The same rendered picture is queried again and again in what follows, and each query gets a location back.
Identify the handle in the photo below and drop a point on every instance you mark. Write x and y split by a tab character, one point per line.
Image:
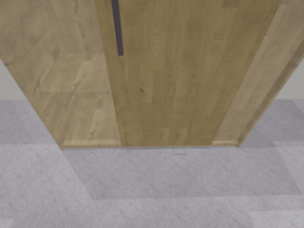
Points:
117	26

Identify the wardrobe door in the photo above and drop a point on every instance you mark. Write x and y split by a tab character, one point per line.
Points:
183	63
278	46

